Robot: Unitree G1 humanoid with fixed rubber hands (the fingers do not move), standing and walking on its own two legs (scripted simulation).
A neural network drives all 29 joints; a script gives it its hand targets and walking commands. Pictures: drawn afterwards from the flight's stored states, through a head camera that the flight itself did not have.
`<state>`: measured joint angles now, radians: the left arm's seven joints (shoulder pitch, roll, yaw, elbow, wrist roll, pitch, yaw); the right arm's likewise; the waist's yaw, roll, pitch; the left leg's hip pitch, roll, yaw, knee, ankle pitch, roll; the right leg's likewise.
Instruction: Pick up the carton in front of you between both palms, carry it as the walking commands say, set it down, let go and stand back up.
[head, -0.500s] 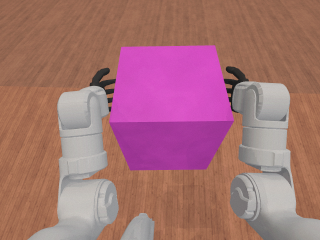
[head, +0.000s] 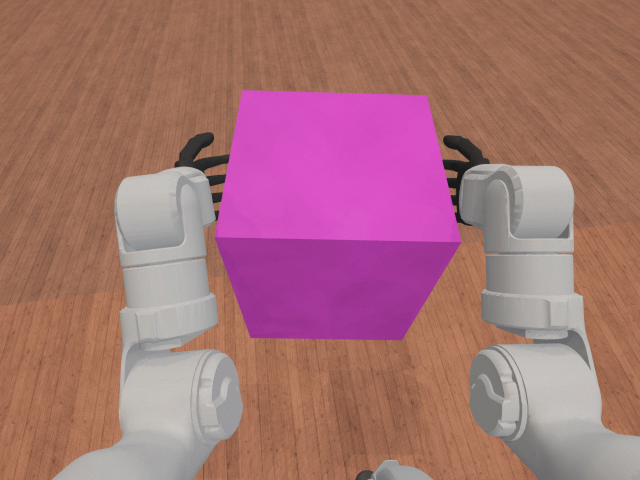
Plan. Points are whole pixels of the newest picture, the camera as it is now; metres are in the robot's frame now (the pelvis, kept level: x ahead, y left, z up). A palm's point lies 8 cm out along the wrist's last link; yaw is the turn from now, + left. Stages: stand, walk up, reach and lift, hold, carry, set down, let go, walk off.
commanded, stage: carry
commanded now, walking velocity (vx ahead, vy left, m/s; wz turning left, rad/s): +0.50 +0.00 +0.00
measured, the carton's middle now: (330, 228) +0.41 -0.02 +0.11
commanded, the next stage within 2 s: none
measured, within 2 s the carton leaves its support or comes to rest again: neither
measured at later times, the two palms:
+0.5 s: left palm (192, 38) +0.73 +0.15 +0.21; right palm (384, 42) +0.70 -0.15 +0.20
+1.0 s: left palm out of the picture +1.02 +0.18 +0.27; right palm out of the picture +1.06 -0.12 +0.27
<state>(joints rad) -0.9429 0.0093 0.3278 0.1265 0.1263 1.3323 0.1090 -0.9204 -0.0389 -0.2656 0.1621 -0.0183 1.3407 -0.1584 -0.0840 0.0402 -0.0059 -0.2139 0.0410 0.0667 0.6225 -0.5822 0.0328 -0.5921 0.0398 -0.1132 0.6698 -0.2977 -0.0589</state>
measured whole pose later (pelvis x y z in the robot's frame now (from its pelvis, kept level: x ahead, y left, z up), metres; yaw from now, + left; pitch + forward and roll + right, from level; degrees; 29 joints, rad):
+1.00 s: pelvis +0.66 -0.02 +0.10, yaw +1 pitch +5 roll +2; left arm -0.91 0.03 0.27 0.15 0.05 1.33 0.14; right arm -0.93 -0.01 -0.33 0.15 -0.10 1.39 -0.12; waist 0.12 -0.04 -0.01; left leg -0.76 0.01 0.04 1.15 -0.44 0.06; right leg -0.27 0.02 -0.06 0.50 -0.46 -0.07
